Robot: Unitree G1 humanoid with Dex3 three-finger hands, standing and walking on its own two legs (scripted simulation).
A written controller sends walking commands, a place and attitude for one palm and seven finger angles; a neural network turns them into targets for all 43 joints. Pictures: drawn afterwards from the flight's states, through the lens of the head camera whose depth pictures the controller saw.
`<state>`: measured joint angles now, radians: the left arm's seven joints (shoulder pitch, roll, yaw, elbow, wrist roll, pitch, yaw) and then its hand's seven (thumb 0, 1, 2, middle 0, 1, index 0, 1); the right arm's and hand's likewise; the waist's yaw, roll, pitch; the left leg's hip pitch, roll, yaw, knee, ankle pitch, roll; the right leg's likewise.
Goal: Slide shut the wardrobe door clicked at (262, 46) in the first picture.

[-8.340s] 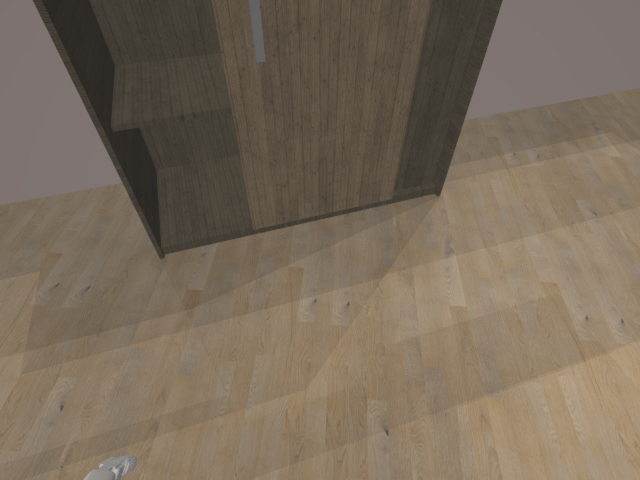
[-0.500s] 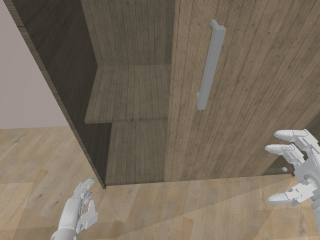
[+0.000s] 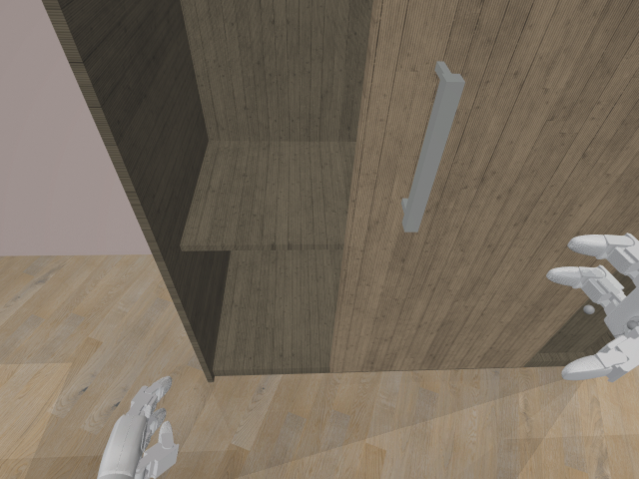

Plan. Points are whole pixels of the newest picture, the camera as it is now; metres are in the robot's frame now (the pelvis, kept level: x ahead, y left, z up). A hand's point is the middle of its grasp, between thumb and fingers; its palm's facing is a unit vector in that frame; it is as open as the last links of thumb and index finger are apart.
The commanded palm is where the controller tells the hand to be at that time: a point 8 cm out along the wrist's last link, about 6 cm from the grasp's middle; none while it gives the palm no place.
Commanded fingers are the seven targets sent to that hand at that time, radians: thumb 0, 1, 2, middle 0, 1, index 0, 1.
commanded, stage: raise the hand with hooked fingers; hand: right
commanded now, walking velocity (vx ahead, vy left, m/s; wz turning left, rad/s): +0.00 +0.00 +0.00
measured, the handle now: (424, 155) +0.54 -0.14 +0.14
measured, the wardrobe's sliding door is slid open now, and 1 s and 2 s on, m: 0.37 0.37 0.37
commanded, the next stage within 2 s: move the hooked fingers beside the handle in 0.26 s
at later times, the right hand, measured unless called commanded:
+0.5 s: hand (590, 317) +0.26 -0.27 +0.14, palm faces +0.05 +1.00 -0.04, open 14.0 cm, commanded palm +0.25 -0.31 +0.15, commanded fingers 0.00 0.50 -0.30 0.30 1.20 0.30 1.20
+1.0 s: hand (526, 251) +0.36 -0.24 +0.13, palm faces -0.01 +1.00 -0.01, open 14.0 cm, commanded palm +0.34 -0.29 +0.14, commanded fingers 0.00 0.50 -0.30 0.30 1.20 0.30 1.20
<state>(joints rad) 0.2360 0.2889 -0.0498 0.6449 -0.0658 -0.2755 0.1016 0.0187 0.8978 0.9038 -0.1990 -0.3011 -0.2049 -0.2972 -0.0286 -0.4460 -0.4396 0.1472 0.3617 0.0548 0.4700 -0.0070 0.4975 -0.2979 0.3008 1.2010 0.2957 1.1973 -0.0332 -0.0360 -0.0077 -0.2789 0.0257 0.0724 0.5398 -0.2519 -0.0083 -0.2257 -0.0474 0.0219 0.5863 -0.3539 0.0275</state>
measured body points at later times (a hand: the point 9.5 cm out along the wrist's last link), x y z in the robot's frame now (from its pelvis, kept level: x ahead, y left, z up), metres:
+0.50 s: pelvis -0.02 +0.00 +0.00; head -0.02 +0.01 +0.45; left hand +0.17 +0.23 -0.07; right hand +0.25 -0.32 +0.14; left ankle +0.02 +0.13 -0.73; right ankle -0.03 -0.14 -0.73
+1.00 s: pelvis +0.00 +0.00 +0.00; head +0.01 +0.00 +0.45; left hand +0.13 +0.26 -0.09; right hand +0.35 -0.29 +0.14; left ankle +0.02 +0.13 -0.73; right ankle -0.03 -0.14 -0.73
